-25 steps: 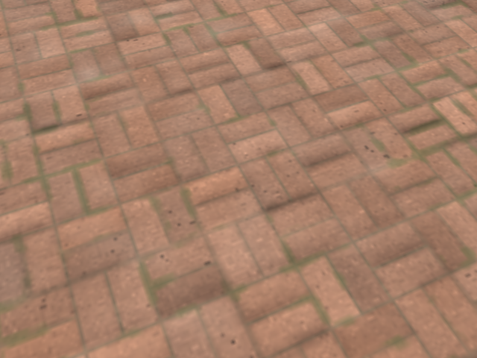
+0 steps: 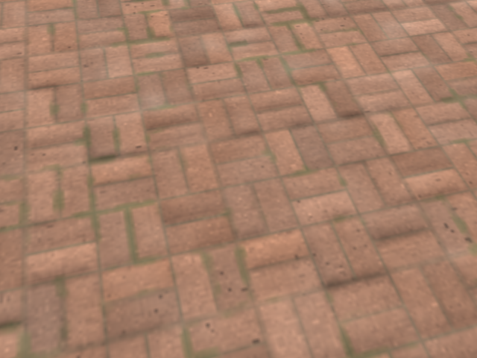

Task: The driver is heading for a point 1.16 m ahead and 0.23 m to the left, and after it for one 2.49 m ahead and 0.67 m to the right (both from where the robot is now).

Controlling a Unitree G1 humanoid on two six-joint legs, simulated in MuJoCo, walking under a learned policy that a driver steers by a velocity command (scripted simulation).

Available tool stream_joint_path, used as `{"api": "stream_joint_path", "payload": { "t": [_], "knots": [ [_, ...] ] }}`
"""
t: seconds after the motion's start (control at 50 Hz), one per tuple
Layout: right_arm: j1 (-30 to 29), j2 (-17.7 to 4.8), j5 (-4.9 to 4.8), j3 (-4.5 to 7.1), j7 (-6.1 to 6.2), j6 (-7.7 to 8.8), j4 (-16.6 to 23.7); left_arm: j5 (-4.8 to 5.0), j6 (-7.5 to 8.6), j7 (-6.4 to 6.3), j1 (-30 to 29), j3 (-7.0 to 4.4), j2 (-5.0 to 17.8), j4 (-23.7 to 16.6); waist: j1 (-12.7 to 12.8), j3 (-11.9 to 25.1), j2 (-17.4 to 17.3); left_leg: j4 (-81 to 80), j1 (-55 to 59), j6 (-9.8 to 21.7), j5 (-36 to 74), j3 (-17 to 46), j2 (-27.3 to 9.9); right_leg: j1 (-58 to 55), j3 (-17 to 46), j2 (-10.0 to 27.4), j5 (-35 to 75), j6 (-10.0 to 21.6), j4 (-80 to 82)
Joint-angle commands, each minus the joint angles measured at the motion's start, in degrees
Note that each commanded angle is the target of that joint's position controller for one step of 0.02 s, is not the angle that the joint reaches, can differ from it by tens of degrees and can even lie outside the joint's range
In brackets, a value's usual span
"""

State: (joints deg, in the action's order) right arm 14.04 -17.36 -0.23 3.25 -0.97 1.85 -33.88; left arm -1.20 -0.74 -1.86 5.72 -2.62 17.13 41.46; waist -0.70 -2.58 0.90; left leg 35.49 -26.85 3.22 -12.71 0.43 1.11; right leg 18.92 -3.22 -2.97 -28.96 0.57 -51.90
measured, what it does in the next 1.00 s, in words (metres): steps on the spot, turning left: right foot, then left foot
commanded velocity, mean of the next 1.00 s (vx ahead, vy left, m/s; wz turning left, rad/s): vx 0.01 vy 0.00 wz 0.50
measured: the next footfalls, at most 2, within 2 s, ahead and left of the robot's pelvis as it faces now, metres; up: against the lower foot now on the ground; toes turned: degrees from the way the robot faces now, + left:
right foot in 0.40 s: +0.21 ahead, -0.10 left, +0.00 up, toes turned +33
left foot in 0.82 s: +0.03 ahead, +0.10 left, +0.00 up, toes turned +32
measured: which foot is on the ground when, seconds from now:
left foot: down 0.00-0.40, up 0.42-0.80, down 0.82-1.00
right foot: up 0.00-0.38, down 0.40-0.82, up 0.84-1.00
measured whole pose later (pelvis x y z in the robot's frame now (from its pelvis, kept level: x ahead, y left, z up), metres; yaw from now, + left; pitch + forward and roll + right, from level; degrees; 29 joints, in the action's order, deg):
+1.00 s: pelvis +0.07 -0.02 +0.02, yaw +28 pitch +2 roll +0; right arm 8.3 -13.4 1.1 2.6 2.6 -1.1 -36.1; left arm 1.6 -3.2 -1.0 15.2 -4.9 18.2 43.4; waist 2.1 -2.1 2.1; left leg 26.3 -11.5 0.2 -16.3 -3.9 -1.7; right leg 29.8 -0.2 1.0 -25.9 -5.4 -62.8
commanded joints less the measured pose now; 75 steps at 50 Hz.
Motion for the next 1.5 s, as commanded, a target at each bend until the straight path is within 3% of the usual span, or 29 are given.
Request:
{"api": "stream_joint_path", "payload": {
  "t": [0.02, 0.04, 0.08, 0.14, 0.32, 0.38, 0.4, 0.42, 0.44, 0.46, 0.48, 0.52, 0.72, 0.78, 0.8, 0.82, 0.84, 0.86, 0.88, 0.98, 1.08, 1.18, 1.2, 1.22, 1.24, 1.26, 1.28, 1.32, 1.5],
  "knots": [
    [6.32, -12.11, 0.86, 4.28, 1.5, 0.17, 4.41, 0.68, 2.71, 1.88, -0.98, -0.84, 6.07, -5.95, -2.12, 20.23, -8.85, -10.48, 35.32, 16.93, 43.17, 31.17, -18.11, 21.99, 12.5, -1.65, -3.76, -2.26, -25.88],
    [2.9, -10.4, -0.81, 4.0, 1.82, -0.56, 4.93, 0.61, 2.55, 1.55, -2.09, -0.82, 5.37, -5.62, -0.76, 15.54, -2.98, -11.13, 30.59, 13.87, 37.19, 26.9, -14.78, 23.11, 11.63, -0.18, -0.14, -2.65, -22.75],
    [-0.72, -8.83, -2.13, 3.42, 2.59, -2.06, 5.94, 0.62, 1.77, 1.0, -3.43, -1.06, 5.0, -5.93, 1.44, 10.84, -2.61, -13.11, 21.87, 10.78, 29.83, 23.45, -10.43, 19.48, 10.84, 0.96, 3.95, -3.69, -13.87],
    [-0.58, -10.21, -0.96, 4.32, 3.51, -3.24, 5.81, 1.32, 1.64, 0.98, -2.89, -0.92, 3.29, -5.05, 1.56, 11.02, -6.03, -12.95, 20.19, 9.62, 32.38, 23.1, -7.71, 15.77, 9.8, -1.74, 6.6, -5.53, -3.19],
    [-3.13, -10.85, -0.91, 4.92, 4.34, -5.05, 6.55, 1.61, 2.45, 1.14, -4.27, -2.23, 4.36, -4.41, -0.03, 10.73, -11.41, -10.64, 16.29, 6.3, 20.1, 31.64, -5.17, 6.78, 12.52, -2.78, 11.97, -5.05, 13.83],
    [-6.46, -10.19, -1.55, 4.61, 4.01, -5.31, 7.57, 1.78, 3.4, 1.61, 0.42, -3.52, 5.88, -2.91, 2.44, 9.91, -11.76, -7.52, 12.6, 3.7, 13.44, 33.28, -2.0, -4.0, 11.13, -1.13, 20.06, -3.37, 29.05],
    [-4.43, -7.85, -1.42, 3.86, 3.81, -5.42, 7.45, 1.4, 3.23, 1.38, 1.68, -4.26, 7.7, -2.62, 1.68, 11.29, -7.07, -1.87, 7.95, 1.51, -1.24, 30.33, 1.35, -11.7, 14.88, 5.62, 23.77, -0.95, 32.5],
    [0.46, -3.91, -0.75, 2.71, 3.52, -5.4, 7.13, 0.36, 2.36, 0.9, -1.02, -4.68, 11.62, -4.25, -2.32, 11.36, 8.78, 11.05, -2.05, -1.34, -22.1, 19.49, 9.79, -17.94, 28.39, 18.7, 30.82, 5.54, 33.51],
    [0.46, -9.24, -0.71, 4.23, 3.01, -4.5, 8.29, -1.75, 2.39, 1.02, -0.18, -4.71, 10.7, -4.35, -2.34, 9.45, 16.04, 22.91, -7.96, -4.04, -24.57, 15.57, 8.07, -12.89, 39.02, 25.95, 31.04, 12.88, 36.21],
    [0.14, -13.29, -0.83, 5.35, 2.72, -4.26, 6.87, -1.33, 2.49, 0.67, -2.76, -4.07, 7.85, -5.84, -2.24, 7.07, 11.78, 29.46, -9.02, -5.68, -19.83, 13.24, 3.86, -10.67, 33.94, 24.76, 27.23, 13.52, 36.25],
    [-0.48, -13.57, -0.9, 5.58, 2.77, -4.51, 5.42, -0.62, 2.18, 0.16, -4.21, -3.44, 5.42, -6.23, -1.71, 5.26, 7.97, 31.93, -8.45, -6.34, -15.31, 11.77, 2.53, -8.41, 27.13, 19.94, 22.46, 11.33, 35.24],
    [0.21, -9.8, -0.46, 4.45, 2.94, -5.18, 4.19, 0.59, 1.39, -0.8, -3.83, -2.71, 4.92, -6.3, -0.86, 3.9, 4.66, 38.71, -8.78, -7.53, -11.36, 9.06, 2.48, -7.22, 20.71, 16.2, 24.42, 10.38, 34.59],
    [-4.7, -4.13, -0.41, 1.14, 2.56, -3.99, 4.49, 1.35, 0.13, 0.34, 2.66, -3.41, 9.0, -3.38, 3.04, 7.77, 10.5, 10.28, 3.75, -8.04, -12.59, 1.05, -0.84, -12.72, 12.55, 17.14, 38.0, 13.43, 32.45],
    [-0.17, -0.88, 0.32, 0.5, 2.26, -3.82, 0.82, 2.57, 0.24, 1.2, 3.69, -1.56, 5.34, -1.48, 0.39, 6.73, 8.79, -13.58, 17.86, -5.47, -0.13, -0.06, 0.37, -6.62, 12.87, 14.47, 35.8, 10.95, 29.36],
    [0.58, -2.77, 0.45, 0.99, 2.36, -3.77, 0.37, 3.13, 0.66, 1.52, 6.0, -1.38, 5.25, -0.65, 0.33, 6.35, 7.73, -18.46, 24.25, -3.88, 5.52, 0.76, 0.05, -2.53, 13.02, 12.93, 32.48, 7.97, 28.55],
    [2.48, -7.2, 0.73, 2.04, 3.03, -4.02, 0.7, 1.96, 1.45, 2.23, 7.22, -1.02, 4.62, -1.08, 0.69, 8.68, 1.8, -15.53, 31.9, -1.86, 13.43, 7.35, -7.47, 3.23, 11.72, 10.14, 22.41, 3.62, 24.13],
    [0.88, -12.52, 1.68, 3.29, 3.7, -4.76, 1.33, 1.18, 2.41, 2.96, 7.35, -0.45, 2.37, -2.63, 2.24, 8.25, -11.54, -12.49, 31.14, 4.25, 24.16, 13.94, -17.79, 10.75, 5.75, 4.05, 5.5, -0.47, 17.1],
    [-0.12, -11.59, 2.46, 3.7, 3.48, -4.51, 1.17, 2.34, 2.44, 2.55, 3.99, -1.5, 5.84, -3.67, -0.76, 7.9, -15.27, -15.23, 22.54, 10.54, 19.65, 16.08, -22.0, 10.29, 2.65, 3.72, -3.85, -2.54, 7.38],
    [-1.65, -9.24, 2.81, 3.08, 3.38, -3.79, 1.81, 3.21, 1.84, 2.08, 3.04, -2.9, 9.04, -3.54, -1.44, 5.1, -13.26, -16.67, 20.72, 11.91, 20.01, 15.52, -21.33, 12.6, 3.77, 4.03, -5.53, -3.64, -3.51],
    [-8.5, -4.01, 1.21, 1.78, 4.03, -1.86, 1.41, 2.77, -2.41, 0.39, 7.34, -3.52, 5.27, -3.16, 1.65, 2.35, -10.14, -16.95, 19.87, 8.35, 22.19, 3.42, -17.41, 17.89, 4.38, 6.03, 4.5, -6.93, -14.55],
    [-7.33, -7.21, 0.93, 3.36, 4.13, -2.47, 0.04, 2.57, -2.46, 3.13, 3.4, -2.17, 2.55, -8.41, -0.77, 5.28, -9.45, -14.74, 22.95, 8.56, 23.46, -1.18, -19.74, 11.95, 0.7, 7.98, 6.77, -5.74, 1.27],
    [-8.99, -8.85, -1.53, 4.49, 2.2, -1.61, -1.07, 2.76, -3.81, 3.99, 7.63, -3.85, 5.03, -9.82, 2.14, 6.03, -8.6, -6.91, 20.21, 4.13, 22.32, -5.77, -21.14, 0.99, -3.82, 5.14, 12.47, -0.68, 15.85],
    [-6.86, -7.49, -1.63, 4.34, 1.79, -1.44, -2.34, 2.55, -3.77, 3.27, 10.42, -4.77, 6.42, -9.12, 3.21, 6.8, -5.3, -0.45, 16.75, 0.99, 18.57, -8.81, -18.54, -5.63, -2.87, 3.31, 18.37, 1.35, 21.27],
    [-5.15, -5.66, -0.4, 3.96, 1.52, -1.17, -2.33, 2.5, -3.39, 2.03, 14.8, -6.95, 12.58, -8.92, 4.47, 8.09, 6.38, 14.7, 5.23, -4.1, 6.07, -12.77, -12.61, -17.34, 8.58, 8.38, 41.04, 5.77, 26.04],
    [-9.84, -1.89, 2.06, 2.31, 1.79, -0.79, 2.73, 0.98, -2.22, 1.71, 14.78, -8.02, 20.17, -10.87, 3.64, 9.8, 21.86, 31.54, -14.3, -9.05, -27.9, -8.34, -1.37, -24.03, 36.56, 23.36, 55.99, 19.27, 28.96],
    [-13.82, -4.65, 1.73, 2.9, 2.21, -0.83, 2.6, -0.07, -0.29, 2.62, 15.64, -6.98, 16.51, -11.04, 7.3, 15.02, 11.63, 39.16, -15.84, -8.28, -29.18, 3.29, -1.08, -23.54, 37.67, 25.58, 48.34, 22.66, 31.58],
    [-14.87, -5.33, 0.37, 3.02, 2.4, -0.75, 2.79, 0.3, 0.86, 2.54, 13.48, -6.17, 14.86, -10.64, 5.72, 11.56, 8.7, 39.72, -16.76, -6.62, -24.25, 5.01, -1.81, -20.84, 32.85, 22.96, 41.69, 20.09, 32.31],
    [-13.13, -6.72, 0.95, 3.6, 3.33, -0.71, 1.26, 2.71, 0.69, 1.36, 6.55, -5.2, 11.66, -11.31, 1.91, 6.78, 3.44, 33.05, -16.34, -5.49, -13.71, 5.97, -3.57, -15.63, 26.33, 17.37, 34.41, 13.97, 32.2],
    [-11.86, -4.2, 0.34, 2.64, 2.52, -0.62, -1.32, 2.43, -1.26, -0.92, 3.88, -5.18, 12.3, -13.09, 0.94, 7.56, 6.64, 13.34, -6.9, -8.66, -3.36, 7.23, 2.77, -9.46, 28.51, 10.38, 26.34, 11.05, 30.62]
  ]
}}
